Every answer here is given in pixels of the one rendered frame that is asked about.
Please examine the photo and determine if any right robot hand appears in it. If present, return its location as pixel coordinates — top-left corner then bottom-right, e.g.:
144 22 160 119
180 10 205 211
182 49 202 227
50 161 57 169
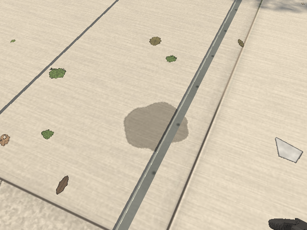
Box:
268 218 307 230

